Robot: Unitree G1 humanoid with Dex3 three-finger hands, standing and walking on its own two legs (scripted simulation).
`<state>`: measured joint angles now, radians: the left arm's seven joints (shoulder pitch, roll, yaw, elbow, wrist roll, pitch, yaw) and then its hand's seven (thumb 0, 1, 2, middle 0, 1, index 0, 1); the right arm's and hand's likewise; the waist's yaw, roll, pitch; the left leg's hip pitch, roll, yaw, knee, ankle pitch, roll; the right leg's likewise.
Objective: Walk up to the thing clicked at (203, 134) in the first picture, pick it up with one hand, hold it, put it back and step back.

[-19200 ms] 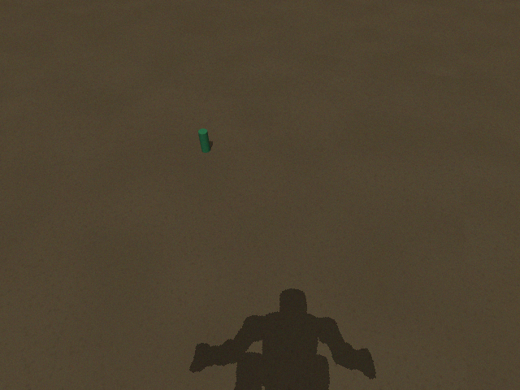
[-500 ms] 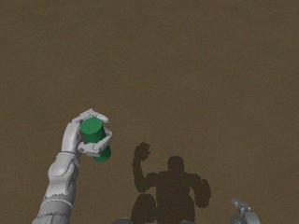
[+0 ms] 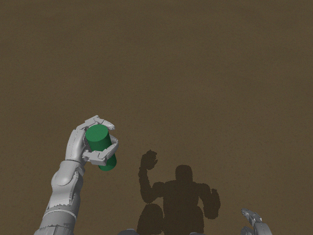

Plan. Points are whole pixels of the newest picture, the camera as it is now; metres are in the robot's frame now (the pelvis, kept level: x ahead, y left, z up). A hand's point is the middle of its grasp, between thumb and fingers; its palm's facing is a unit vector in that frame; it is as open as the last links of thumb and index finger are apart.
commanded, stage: hold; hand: left
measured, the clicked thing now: (102, 149) +0.33 +0.17 +0.02
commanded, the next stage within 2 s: crouch in 1.00 s
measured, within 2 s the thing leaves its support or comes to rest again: neither
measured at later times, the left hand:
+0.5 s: hand (102, 146) +0.32 +0.16 +0.05, palm faces -0.09 -1.00 +0.00, open 7.5 cm
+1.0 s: hand (101, 145) +0.32 +0.16 +0.05, palm faces -0.09 -1.00 +0.00, open 7.5 cm
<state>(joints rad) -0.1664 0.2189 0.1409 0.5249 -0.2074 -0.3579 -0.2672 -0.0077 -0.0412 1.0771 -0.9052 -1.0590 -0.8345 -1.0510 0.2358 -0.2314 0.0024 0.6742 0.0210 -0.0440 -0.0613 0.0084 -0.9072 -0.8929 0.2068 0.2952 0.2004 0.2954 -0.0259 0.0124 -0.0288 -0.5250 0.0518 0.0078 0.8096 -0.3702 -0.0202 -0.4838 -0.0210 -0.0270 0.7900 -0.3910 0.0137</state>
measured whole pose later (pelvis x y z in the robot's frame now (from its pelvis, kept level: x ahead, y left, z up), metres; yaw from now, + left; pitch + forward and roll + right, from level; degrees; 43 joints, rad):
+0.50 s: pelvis +0.00 +0.00 +0.00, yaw +0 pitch +5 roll -1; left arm -0.16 0.22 0.14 0.52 -0.21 -0.37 -0.27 -0.01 -0.04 1.08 -0.90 -1.06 -0.83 -1.05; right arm 0.24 -0.23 0.00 0.68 0.02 -0.05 -0.06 0.01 -0.91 -0.89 0.21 0.30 0.20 0.30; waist -0.03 0.01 -0.03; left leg -0.53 0.05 0.01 0.82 -0.38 -0.02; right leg -0.49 -0.02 -0.03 0.80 -0.39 0.02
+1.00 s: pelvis +0.00 +0.00 +0.00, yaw +0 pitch +5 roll -1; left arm -0.16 0.22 0.15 0.52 -0.21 -0.36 -0.27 -0.01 -0.04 1.08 -0.90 -1.06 -0.83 -1.05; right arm 0.24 -0.23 0.00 0.67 0.02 -0.05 -0.05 0.01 -0.91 -0.89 0.21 0.30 0.20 0.30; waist -0.03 0.01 -0.03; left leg -0.53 0.05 0.01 0.82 -0.38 -0.02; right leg -0.49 -0.02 -0.03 0.80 -0.39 0.02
